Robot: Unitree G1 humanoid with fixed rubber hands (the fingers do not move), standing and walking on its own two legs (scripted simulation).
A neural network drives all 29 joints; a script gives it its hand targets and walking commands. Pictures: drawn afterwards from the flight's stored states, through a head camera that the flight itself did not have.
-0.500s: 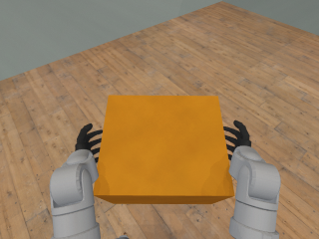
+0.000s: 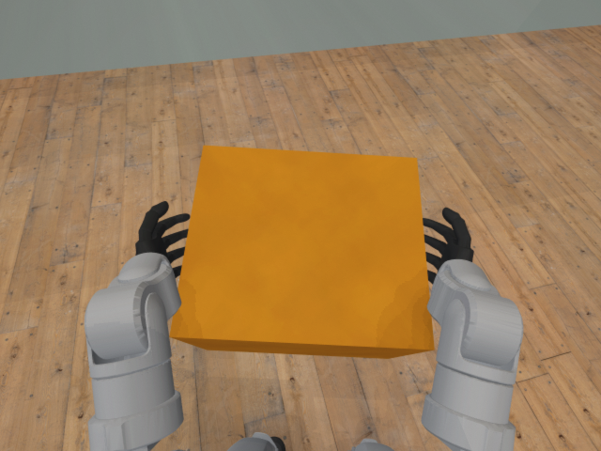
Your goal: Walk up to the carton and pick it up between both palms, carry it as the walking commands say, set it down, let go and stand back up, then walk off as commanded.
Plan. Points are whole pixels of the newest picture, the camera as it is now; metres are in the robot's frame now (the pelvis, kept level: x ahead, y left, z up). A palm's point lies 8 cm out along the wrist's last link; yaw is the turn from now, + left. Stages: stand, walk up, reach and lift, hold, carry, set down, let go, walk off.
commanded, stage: carry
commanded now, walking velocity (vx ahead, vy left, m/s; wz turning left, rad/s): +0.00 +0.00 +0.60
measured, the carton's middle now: (303, 261) +0.37 +0.03 +0.03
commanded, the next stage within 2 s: none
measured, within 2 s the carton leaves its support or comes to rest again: neither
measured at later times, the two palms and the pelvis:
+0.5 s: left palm (27, 371) +0.18 +0.28 +0.10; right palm (372, 283) +0.30 -0.05 +0.11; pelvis -0.06 +0.03 +0.00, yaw +19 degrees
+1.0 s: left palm out of the picture +0.05 +0.28 +0.10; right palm (350, 363) +0.21 -0.03 +0.10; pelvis -0.11 +0.01 +0.01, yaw +27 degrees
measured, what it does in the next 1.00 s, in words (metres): walks backwards, turning left: right foot, then left foot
